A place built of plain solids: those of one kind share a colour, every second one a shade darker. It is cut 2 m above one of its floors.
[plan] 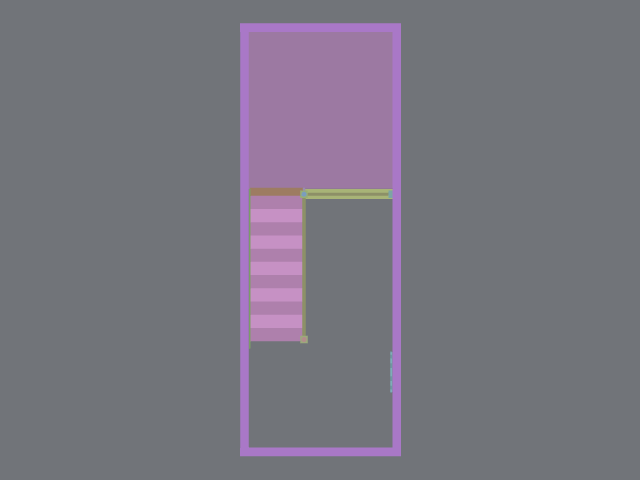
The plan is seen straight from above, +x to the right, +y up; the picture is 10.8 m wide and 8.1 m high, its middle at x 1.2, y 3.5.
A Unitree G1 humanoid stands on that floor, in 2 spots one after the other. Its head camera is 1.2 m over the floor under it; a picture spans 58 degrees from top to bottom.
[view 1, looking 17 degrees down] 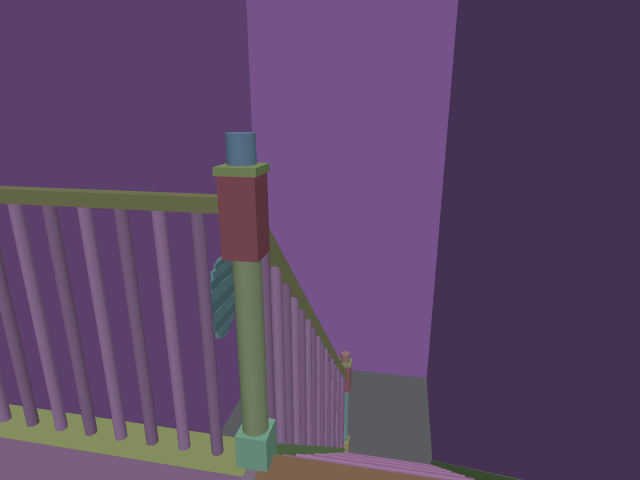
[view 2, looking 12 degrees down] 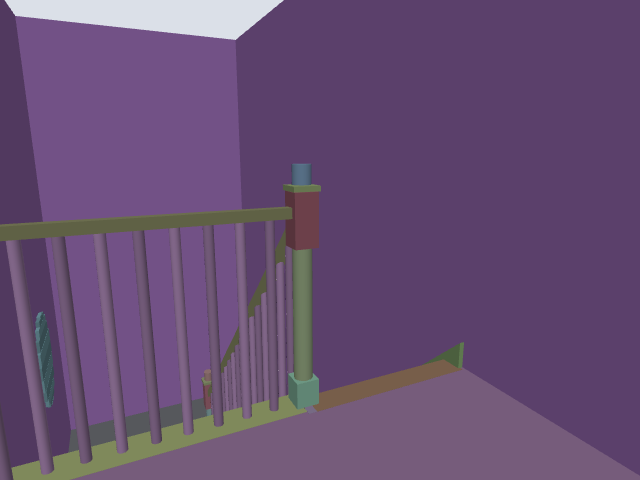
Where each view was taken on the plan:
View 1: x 0.47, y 5.46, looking -79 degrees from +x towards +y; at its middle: wall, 5.82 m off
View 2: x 1.69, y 6.01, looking -116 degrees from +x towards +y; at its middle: wall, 3.94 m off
